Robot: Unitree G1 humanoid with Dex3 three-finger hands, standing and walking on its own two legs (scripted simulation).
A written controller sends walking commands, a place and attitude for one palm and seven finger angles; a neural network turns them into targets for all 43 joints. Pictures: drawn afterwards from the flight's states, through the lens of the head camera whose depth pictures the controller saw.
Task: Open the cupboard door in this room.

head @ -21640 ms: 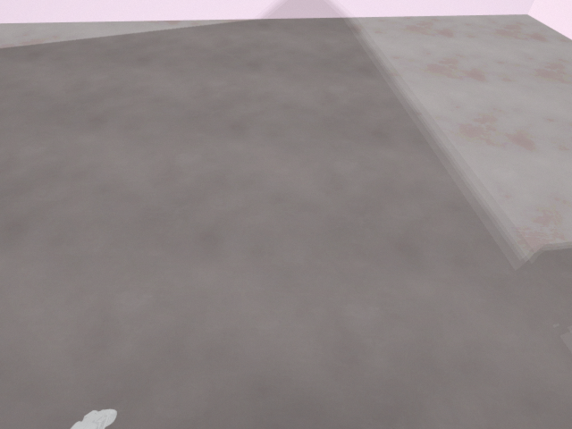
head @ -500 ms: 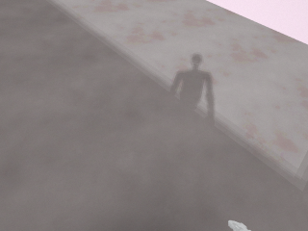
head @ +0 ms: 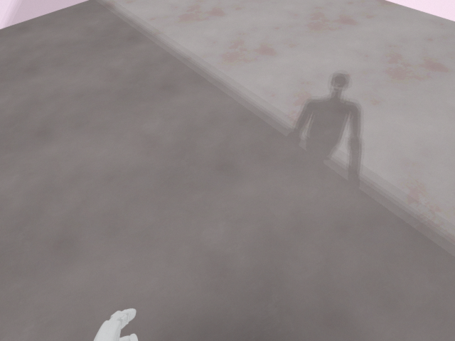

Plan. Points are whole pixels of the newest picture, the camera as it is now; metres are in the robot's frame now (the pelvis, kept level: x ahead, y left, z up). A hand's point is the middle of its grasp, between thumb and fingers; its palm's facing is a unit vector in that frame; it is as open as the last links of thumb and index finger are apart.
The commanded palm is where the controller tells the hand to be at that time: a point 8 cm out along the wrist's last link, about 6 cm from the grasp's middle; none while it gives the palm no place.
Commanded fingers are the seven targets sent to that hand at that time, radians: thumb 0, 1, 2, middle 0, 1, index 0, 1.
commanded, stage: turn or walk to find it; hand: left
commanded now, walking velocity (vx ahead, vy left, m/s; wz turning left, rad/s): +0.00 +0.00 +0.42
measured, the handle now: out of the picture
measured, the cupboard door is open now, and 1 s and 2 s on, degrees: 0 0 0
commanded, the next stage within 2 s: stand and wait in 1.30 s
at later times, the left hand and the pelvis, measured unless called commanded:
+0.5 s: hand out of the picture -0.07 +0.23 -0.18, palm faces +0.31 -0.92 -0.25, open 7.4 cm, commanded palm none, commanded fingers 0.00 0.90 0.90 -0.20 -0.30 -0.20 -0.30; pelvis -0.01 +0.02 -0.01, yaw +14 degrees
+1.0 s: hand out of the picture +0.02 +0.24 -0.15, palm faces +0.41 -0.87 -0.26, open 7.4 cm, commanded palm none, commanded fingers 0.00 0.90 0.90 -0.20 -0.30 -0.20 -0.30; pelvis -0.01 +0.01 +0.00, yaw +25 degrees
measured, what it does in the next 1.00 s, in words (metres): steps on the spot, turning left: left foot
